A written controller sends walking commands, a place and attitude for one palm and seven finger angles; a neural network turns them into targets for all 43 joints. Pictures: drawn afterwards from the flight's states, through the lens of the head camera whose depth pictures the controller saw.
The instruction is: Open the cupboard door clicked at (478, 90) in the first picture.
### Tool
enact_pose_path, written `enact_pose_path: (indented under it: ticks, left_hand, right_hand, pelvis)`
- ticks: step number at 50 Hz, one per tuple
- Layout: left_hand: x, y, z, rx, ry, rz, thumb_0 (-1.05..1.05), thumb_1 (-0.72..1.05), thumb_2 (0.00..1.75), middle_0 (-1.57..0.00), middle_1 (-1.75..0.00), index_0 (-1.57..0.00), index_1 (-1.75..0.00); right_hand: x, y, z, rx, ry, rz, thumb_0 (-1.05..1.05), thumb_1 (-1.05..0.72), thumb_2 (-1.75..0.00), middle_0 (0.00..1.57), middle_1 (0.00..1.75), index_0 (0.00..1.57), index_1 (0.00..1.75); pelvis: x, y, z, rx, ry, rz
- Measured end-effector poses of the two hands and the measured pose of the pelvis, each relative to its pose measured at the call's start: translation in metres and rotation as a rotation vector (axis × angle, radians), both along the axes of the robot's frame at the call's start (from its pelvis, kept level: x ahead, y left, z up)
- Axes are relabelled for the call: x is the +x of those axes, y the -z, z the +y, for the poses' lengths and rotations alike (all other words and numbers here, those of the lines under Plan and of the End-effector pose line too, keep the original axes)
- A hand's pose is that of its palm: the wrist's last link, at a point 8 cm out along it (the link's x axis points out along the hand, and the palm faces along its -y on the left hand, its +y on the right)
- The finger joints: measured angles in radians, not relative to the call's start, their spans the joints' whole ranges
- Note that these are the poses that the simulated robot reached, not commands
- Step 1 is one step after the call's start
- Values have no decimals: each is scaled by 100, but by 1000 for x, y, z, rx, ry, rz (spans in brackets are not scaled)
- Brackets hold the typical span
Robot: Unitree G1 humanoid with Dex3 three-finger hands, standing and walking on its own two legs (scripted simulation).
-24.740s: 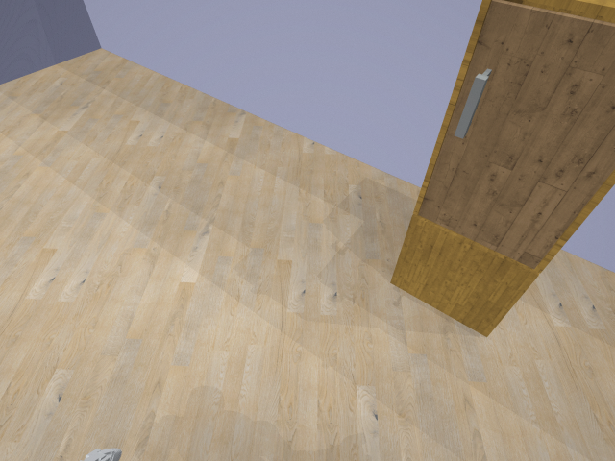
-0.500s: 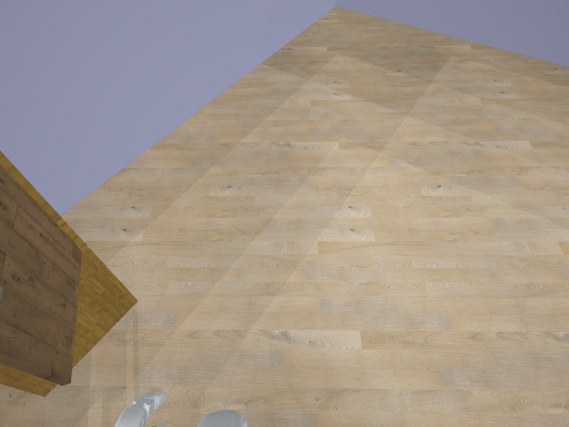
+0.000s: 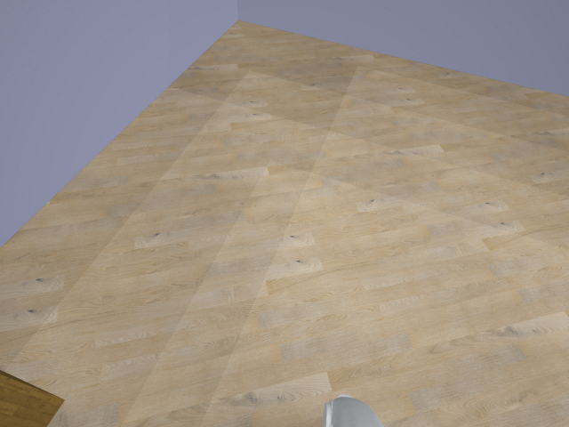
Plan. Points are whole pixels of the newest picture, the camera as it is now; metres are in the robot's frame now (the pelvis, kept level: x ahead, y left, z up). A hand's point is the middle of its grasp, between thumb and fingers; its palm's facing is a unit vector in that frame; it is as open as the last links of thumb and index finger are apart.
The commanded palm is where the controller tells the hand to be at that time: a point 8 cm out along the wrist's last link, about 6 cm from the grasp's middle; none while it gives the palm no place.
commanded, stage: walk to a spot facing it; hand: left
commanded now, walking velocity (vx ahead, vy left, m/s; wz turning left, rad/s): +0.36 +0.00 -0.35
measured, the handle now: out of the picture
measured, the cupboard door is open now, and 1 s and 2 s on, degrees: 50 50 50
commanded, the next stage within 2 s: turn to face it in 1.06 s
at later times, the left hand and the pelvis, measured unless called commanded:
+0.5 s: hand (229, 324) +0.31 +0.12 -0.17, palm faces -0.08 -0.97 -0.23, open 7.0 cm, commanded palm none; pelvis +0.24 -0.07 +0.00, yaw -7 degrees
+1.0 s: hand (251, 214) +0.57 +0.11 -0.17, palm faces -0.17 -0.97 -0.18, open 7.2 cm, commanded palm none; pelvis +0.50 -0.06 +0.00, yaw -14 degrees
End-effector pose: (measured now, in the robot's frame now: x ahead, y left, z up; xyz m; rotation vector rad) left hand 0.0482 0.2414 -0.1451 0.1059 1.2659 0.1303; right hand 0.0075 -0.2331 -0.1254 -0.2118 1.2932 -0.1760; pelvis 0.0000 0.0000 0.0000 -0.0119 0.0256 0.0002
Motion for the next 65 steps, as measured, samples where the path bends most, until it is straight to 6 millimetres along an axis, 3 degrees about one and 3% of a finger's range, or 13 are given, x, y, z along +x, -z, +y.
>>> enact_pose_path:
  ticks: [8,11,13,18,23,28,34,38,42,47,53,60,65]
  left_hand:
    - [177,-3,-47,-7,199,-145,0,92,90,-19,-30,-20,-30]
    - [235,0,-71,2,239,-218,0,92,90,-19,-30,-20,-30]
    - [258,3,-82,13,228,-258,0,92,90,-19,-30,-20,-30]
    - [255,1,-95,27,200,-136,0,92,90,-20,-30,-20,-30]
    - [257,-11,-79,84,135,-50,-4,97,90,-20,-30,-21,-30]
    - [252,-7,-78,67,98,70,-2,95,90,-20,-30,-20,-30]
    - [248,9,-85,8,47,253,-1,93,90,-20,-30,-20,-30]
    - [272,24,-84,-31,49,354,0,92,90,-20,-30,-20,-30]
    - [345,24,-81,-34,93,292,0,92,90,-20,-30,-20,-30]
    - [465,9,-85,-9,161,113,1,93,90,-20,-30,-20,-30]
    - [585,-5,-92,54,257,20,2,95,90,-19,-30,-20,-30]
    - [717,1,-158,81,402,-71,1,93,90,-19,-30,-20,-30]
    - [762,0,-205,54,386,-144,0,92,90,-19,-30,-20,-30]
  right_hand:
    - [-58,11,6,64,196,302,0,-92,-90,20,30,20,30]
    - [-61,19,6,107,243,407,1,-91,-90,20,30,20,30]
    - [-48,25,0,131,267,444,1,-91,-90,20,30,20,30]
    - [53,29,-28,120,269,293,1,-91,-90,20,30,20,30]
    - [178,24,-52,108,210,72,1,-91,-90,20,30,20,30]
    - [281,18,-78,60,152,-42,2,-95,-90,20,30,20,30]
    - [411,13,-80,32,72,-163,1,-93,-90,20,30,19,30]
    - [476,16,-70,1,57,-256,1,-92,-90,20,30,20,30]
    - [483,14,-59,11,105,-216,0,-91,-90,20,30,20,30]
    - [460,9,-60,5,214,-73,-1,-96,-90,20,30,20,30]
    - [429,12,-59,56,318,122,-1,-94,-90,20,30,20,30]
    - [416,25,-55,160,442,337,0,-92,-90,20,30,20,30]
    - [462,29,-83,180,463,366,1,-91,-90,20,30,20,30]
  pelvis:
    - [74,12,-16,17,67,-9]
    - [110,25,-34,20,75,-16]
    - [129,31,-46,25,84,-26]
    - [171,15,-63,24,103,-34]
    - [219,3,-72,18,113,-9]
    - [271,3,-72,7,123,-8]
    - [342,13,-64,4,136,-21]
    - [392,28,-53,0,163,-32]
    - [429,19,-51,11,189,-35]
    - [474,4,-55,14,219,-25]
    - [531,1,-76,20,263,-17]
    - [601,19,-126,28,307,-8]
    - [638,18,-155,26,281,-24]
